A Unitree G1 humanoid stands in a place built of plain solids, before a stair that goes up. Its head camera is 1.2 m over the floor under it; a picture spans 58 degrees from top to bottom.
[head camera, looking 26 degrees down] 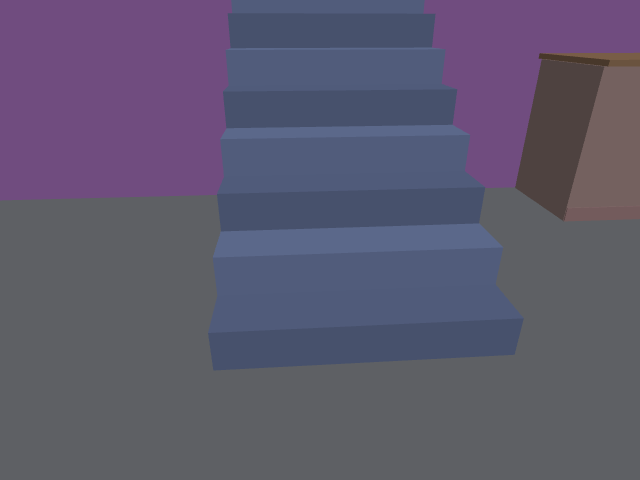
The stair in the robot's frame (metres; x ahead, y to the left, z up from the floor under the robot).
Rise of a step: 0.18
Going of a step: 0.25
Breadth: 1.22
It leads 4 degrees to the left of straight ahead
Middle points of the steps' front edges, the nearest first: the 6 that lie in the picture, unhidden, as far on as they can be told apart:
1.34 -0.19 0.18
1.59 -0.17 0.37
1.84 -0.15 0.55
2.09 -0.13 0.73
2.35 -0.12 0.92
2.60 -0.10 1.10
